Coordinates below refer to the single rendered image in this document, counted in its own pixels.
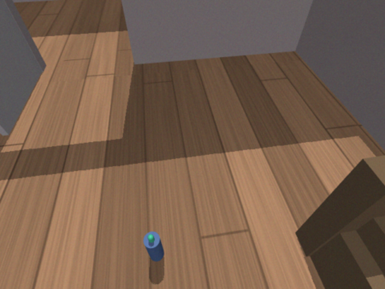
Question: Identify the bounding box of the sofa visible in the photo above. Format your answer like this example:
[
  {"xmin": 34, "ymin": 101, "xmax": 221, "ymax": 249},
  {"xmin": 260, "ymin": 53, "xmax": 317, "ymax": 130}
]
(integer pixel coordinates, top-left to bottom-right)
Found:
[{"xmin": 296, "ymin": 155, "xmax": 385, "ymax": 289}]

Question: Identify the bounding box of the bottle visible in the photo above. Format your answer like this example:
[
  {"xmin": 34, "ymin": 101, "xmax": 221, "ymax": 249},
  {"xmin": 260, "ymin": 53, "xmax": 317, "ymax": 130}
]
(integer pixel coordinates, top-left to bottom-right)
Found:
[{"xmin": 143, "ymin": 231, "xmax": 164, "ymax": 261}]

